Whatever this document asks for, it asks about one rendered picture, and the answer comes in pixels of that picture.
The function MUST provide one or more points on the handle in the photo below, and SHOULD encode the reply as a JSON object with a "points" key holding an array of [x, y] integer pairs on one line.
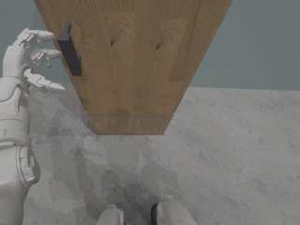
{"points": [[68, 50]]}

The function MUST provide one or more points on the robot left upper arm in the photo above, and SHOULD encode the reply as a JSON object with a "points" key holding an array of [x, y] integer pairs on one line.
{"points": [[19, 170]]}

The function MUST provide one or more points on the left robot thigh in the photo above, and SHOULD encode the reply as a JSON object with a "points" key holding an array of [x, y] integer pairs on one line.
{"points": [[112, 216]]}

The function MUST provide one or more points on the cupboard door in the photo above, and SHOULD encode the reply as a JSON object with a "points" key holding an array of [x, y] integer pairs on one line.
{"points": [[136, 55]]}

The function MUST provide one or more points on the robot left shin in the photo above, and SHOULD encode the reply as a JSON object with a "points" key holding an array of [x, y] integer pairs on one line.
{"points": [[111, 206]]}

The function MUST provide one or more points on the left robot forearm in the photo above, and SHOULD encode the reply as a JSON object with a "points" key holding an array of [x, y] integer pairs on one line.
{"points": [[14, 117]]}

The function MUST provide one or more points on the left robot hand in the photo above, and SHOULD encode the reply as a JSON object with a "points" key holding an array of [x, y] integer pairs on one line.
{"points": [[17, 61]]}

